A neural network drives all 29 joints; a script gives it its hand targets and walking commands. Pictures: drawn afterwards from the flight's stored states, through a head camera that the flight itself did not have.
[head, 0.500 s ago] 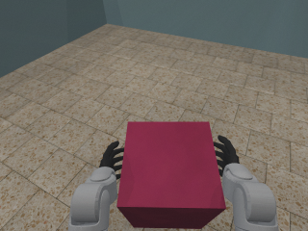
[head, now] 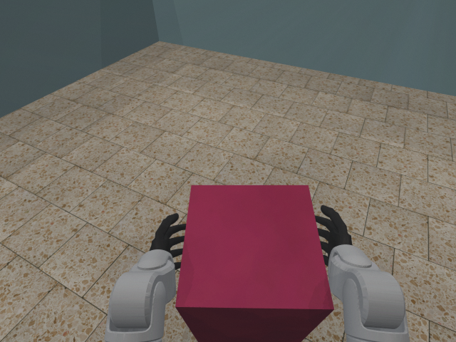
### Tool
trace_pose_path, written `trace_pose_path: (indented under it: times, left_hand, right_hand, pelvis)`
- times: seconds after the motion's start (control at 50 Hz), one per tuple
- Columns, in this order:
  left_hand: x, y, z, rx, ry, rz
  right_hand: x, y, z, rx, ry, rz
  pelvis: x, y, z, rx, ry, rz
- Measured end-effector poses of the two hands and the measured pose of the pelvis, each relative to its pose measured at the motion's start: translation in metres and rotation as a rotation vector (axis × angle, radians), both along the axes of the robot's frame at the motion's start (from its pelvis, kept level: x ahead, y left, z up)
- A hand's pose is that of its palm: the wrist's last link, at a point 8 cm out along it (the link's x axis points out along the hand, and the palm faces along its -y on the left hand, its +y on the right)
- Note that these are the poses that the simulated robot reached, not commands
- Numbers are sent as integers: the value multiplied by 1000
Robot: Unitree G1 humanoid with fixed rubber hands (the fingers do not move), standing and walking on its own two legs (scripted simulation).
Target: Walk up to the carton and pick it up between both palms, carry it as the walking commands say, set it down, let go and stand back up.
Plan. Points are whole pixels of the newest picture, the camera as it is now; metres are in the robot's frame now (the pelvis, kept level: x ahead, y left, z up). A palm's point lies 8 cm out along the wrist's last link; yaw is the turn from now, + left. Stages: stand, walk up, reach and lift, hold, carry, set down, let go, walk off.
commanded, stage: carry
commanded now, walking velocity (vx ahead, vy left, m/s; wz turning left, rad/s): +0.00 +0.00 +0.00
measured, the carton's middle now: (248, 271) +0.26 +0.00 +0.02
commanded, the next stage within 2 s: none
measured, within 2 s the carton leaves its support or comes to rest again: neither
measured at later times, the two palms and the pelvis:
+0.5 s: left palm (160, 264) +0.25 +0.14 +0.05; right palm (331, 257) +0.26 -0.13 +0.07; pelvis -0.01 +0.01 +0.00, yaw +0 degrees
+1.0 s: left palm (155, 268) +0.24 +0.15 +0.05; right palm (328, 263) +0.25 -0.12 +0.07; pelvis -0.02 +0.02 +0.00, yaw -1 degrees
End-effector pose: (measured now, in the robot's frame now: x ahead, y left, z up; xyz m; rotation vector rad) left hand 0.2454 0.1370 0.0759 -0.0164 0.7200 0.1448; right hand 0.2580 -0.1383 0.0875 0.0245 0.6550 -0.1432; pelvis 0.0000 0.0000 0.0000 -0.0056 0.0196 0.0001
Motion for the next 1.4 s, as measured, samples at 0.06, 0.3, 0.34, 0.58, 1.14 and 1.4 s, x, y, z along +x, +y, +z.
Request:
trace_pose_path:
  times: [0.06,0.3,0.34,0.58,1.14,1.4]
  left_hand:
    - [3,1,1,5,-13,-4]
    - [-3,4,1,5,-15,-10]
    - [-1,4,-7,4,12,-16]
    - [3,7,-9,-17,-62,-3]
    - [-9,26,12,-6,-97,-14]
    - [-19,91,-9,-7,-3,-13]
  right_hand:
    - [3,1,1,5,-13,-3]
    - [-7,3,-1,-5,-15,-5]
    - [-5,4,-7,-20,12,1]
    - [3,8,-6,-2,-60,-5]
    - [-16,26,7,39,-93,-37]
    - [-26,90,-13,28,1,-31]
  pelvis:
    - [-3,2,0,-3,5,-5]
    - [-7,5,1,-5,-8,-3]
    - [-8,5,1,-5,-14,-2]
    - [-18,8,1,-10,-7,-6]
    - [-22,33,-3,-17,16,-7]
    - [-17,96,-13,6,15,-22]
